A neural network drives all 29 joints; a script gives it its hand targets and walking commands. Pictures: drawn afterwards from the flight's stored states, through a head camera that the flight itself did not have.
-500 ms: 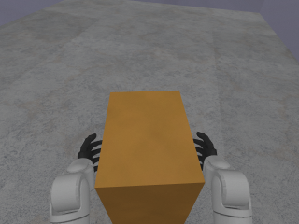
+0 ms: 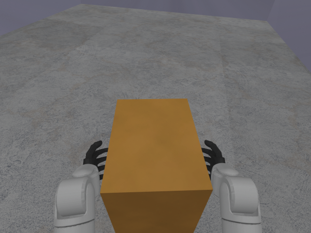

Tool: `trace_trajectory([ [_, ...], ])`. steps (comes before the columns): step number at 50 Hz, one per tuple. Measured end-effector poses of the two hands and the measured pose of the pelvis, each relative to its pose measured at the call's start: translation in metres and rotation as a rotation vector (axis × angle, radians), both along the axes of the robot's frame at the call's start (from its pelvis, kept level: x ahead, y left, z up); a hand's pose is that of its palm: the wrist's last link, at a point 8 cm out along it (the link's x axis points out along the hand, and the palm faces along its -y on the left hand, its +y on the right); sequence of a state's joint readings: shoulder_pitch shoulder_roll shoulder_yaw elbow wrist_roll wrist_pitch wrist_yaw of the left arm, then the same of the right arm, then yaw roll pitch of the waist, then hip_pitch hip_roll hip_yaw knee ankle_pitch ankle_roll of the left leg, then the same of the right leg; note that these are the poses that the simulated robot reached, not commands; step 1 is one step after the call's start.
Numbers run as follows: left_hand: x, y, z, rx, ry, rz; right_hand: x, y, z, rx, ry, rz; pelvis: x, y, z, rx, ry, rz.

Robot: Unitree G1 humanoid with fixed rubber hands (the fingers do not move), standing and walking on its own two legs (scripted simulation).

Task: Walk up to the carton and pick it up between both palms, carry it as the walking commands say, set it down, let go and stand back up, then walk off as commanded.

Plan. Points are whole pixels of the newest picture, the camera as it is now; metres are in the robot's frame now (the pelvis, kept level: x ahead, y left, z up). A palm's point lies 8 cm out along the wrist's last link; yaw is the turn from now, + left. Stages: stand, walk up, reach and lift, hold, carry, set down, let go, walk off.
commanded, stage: carry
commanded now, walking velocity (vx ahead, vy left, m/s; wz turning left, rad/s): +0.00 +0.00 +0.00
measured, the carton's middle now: (153, 168) +0.32 +0.00 +0.01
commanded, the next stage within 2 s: none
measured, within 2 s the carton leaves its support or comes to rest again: neither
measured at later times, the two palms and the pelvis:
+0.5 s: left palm (91, 175) +0.25 +0.15 +0.09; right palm (218, 174) +0.25 -0.14 +0.09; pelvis -0.01 +0.00 +0.00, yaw +0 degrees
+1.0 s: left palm (71, 172) +0.26 +0.20 +0.08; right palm (194, 164) +0.28 -0.09 +0.09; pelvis +0.01 +0.04 +0.01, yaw +2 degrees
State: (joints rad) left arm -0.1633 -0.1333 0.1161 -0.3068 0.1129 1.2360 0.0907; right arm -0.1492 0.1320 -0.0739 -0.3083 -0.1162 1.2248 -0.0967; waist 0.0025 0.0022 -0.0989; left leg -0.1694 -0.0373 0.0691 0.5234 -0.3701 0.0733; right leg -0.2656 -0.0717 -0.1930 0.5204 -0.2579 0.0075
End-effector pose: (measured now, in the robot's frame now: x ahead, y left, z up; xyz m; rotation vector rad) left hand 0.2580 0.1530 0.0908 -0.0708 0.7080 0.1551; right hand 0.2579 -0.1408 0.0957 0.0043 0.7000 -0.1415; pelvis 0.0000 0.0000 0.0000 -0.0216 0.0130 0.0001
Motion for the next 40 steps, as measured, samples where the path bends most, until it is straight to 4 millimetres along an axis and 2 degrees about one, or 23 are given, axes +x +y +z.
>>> trace_trajectory([
  [26, -0.009, -0.002, -0.003, 0.011, 0.001, -0.011, -0.01, -0.002, -0.003, 0.012, 0.002, -0.014, -0.013, 0.002, 0.001, 0.006, 0.007, -0.007],
  [35, -0.008, -0.004, -0.007, 0.023, -0.001, -0.018, -0.011, -0.004, -0.01, 0.017, 0.0, -0.017, -0.017, 0.001, 0.001, 0.008, 0.004, -0.011],
  [40, -0.014, -0.002, 0.002, 0.024, -0.032, -0.018, -0.017, -0.002, -0.002, 0.018, -0.03, -0.011, -0.012, 0.002, 0.0, -0.002, 0.014, 0.003],
])
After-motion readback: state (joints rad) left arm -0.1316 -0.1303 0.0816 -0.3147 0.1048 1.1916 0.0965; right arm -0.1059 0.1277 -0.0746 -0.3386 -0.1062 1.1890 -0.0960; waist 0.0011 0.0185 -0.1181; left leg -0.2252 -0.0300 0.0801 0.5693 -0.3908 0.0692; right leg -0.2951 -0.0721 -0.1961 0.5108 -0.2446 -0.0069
